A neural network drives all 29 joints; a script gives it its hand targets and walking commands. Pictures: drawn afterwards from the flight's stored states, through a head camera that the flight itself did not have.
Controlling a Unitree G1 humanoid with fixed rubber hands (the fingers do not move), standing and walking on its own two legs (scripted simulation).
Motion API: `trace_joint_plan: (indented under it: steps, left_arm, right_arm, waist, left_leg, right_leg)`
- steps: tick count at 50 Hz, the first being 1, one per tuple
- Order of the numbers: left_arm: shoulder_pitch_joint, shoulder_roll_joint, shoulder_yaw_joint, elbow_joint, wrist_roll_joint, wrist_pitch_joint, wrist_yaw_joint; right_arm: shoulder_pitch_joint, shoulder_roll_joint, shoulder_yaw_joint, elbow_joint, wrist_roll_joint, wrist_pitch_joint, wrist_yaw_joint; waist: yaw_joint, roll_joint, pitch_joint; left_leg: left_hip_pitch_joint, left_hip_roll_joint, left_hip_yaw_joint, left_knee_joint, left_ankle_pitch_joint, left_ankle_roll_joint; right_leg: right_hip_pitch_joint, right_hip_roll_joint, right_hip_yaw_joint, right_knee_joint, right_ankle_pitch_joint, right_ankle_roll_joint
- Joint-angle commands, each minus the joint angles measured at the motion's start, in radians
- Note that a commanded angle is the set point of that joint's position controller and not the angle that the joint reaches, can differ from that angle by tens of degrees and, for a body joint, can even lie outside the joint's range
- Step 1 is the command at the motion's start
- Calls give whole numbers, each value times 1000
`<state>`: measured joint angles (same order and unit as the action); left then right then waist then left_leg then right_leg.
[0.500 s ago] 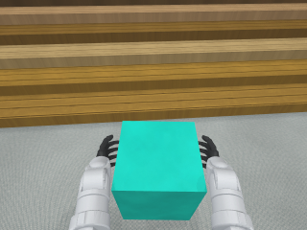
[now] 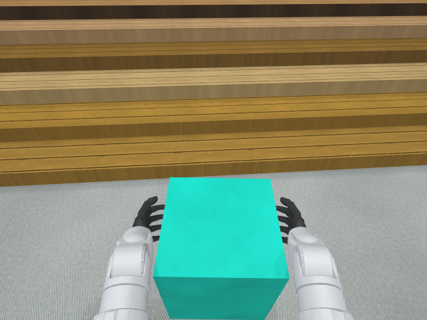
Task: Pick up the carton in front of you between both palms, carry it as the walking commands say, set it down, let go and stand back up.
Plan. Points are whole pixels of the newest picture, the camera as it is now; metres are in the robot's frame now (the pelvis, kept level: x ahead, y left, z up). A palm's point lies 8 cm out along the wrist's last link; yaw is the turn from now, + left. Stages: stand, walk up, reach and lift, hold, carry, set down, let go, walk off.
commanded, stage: reach and lift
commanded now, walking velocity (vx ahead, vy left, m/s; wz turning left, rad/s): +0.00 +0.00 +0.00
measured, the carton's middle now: (218, 251) +0.29 +0.00 -0.04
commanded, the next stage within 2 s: hold in 0.10 s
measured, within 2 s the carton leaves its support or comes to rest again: neither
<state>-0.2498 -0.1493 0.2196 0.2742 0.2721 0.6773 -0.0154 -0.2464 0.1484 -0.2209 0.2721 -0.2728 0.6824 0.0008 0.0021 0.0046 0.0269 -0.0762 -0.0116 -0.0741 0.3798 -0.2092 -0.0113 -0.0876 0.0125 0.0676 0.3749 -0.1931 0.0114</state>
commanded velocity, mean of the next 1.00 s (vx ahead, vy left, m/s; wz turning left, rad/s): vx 0.04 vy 0.00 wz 0.00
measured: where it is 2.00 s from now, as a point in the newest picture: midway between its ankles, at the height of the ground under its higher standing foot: (208, 291)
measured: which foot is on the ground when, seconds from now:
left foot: down 0.00-1.00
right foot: down 0.00-1.00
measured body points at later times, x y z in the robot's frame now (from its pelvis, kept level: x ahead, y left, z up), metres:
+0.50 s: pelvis -0.02 +0.00 +0.00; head -0.06 +0.00 +0.45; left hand +0.28 +0.15 +0.04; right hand +0.28 -0.15 +0.04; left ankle +0.01 +0.13 -0.75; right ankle +0.01 -0.13 -0.75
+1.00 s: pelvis -0.01 +0.00 +0.00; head -0.05 +0.00 +0.44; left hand +0.29 +0.15 +0.04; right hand +0.29 -0.15 +0.04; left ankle +0.01 +0.13 -0.74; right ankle +0.01 -0.13 -0.74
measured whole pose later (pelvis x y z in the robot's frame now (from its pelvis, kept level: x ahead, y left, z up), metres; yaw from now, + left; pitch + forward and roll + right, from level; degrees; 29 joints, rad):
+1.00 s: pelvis -0.01 +0.00 +0.00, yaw +0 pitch -5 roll +0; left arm -0.25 -0.15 0.21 0.20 0.26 0.77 -0.02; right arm -0.25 0.15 -0.21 0.20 -0.26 0.78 0.00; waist 0.00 0.00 -0.01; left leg -0.12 -0.01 -0.08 0.44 -0.23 -0.01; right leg -0.13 0.01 0.06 0.43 -0.22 0.01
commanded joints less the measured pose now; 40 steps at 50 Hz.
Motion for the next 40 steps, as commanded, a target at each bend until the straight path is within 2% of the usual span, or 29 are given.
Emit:
trace_joint_plan:
  steps: [1,5,9,11,15,18,30,40]
  left_arm:
    - [-467,-932,-532,-60,-238,-31,-223]
    - [-477,-932,-539,-71,-243,-21,-221]
    - [-453,-934,-602,-156,-279,4,-214]
    - [-426,-912,-596,-168,-277,27,-208]
    - [-423,-871,-537,-125,-244,55,-205]
    - [-473,-883,-535,-116,-244,54,-213]
    - [-570,-911,-539,-76,-246,40,-225]
    - [-538,-909,-538,-85,-245,42,-225]
  right_arm:
    - [-476,932,541,-70,244,-34,232]
    - [-486,929,549,-81,248,-26,232]
    - [-464,931,614,-168,284,0,227]
    - [-438,908,609,-183,281,23,221]
    - [-436,870,549,-136,251,51,218]
    - [-486,885,548,-126,254,50,226]
    - [-578,920,552,-86,258,37,234]
    - [-546,920,551,-93,257,41,231]
  waist:
    - [0,-2,-277]
    - [0,0,-272]
    - [0,-1,-322]
    - [1,-3,-296]
    - [0,-2,-169]
    - [1,-1,-164]
    - [2,-5,-217]
    - [2,-4,-231]
  left_leg:
    - [52,-88,1,-38,248,2]
    - [53,-86,1,-41,229,2]
    - [92,-85,-6,-48,298,-1]
    - [93,-85,-6,-59,292,-2]
    - [46,-81,3,-82,136,4]
    - [31,-79,7,-78,78,9]
    - [17,-78,12,-57,32,13]
    - [41,-80,11,-60,108,7]
  right_leg:
    - [93,88,1,-30,231,-2]
    - [91,88,0,-31,209,-3]
    - [131,88,5,-38,279,1]
    - [135,86,6,-48,273,1]
    - [83,82,-1,-69,120,-7]
    - [71,80,-6,-65,69,-9]
    - [69,76,-9,-46,27,-8]
    - [90,79,-9,-51,102,-3]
